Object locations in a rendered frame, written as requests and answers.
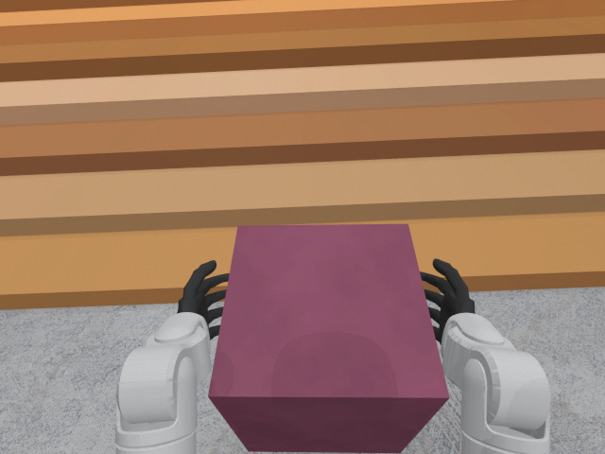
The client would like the left robot forearm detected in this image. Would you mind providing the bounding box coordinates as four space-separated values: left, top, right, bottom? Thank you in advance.
115 312 212 454

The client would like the carton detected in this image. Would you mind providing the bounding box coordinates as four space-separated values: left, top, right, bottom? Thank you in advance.
208 224 450 453

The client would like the right robot forearm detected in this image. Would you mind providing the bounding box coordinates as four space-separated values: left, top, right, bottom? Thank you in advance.
441 313 551 454

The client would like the robot left hand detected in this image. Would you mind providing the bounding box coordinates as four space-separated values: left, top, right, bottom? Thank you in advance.
177 260 229 340

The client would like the robot right hand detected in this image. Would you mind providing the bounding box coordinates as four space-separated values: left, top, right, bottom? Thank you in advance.
420 258 475 344

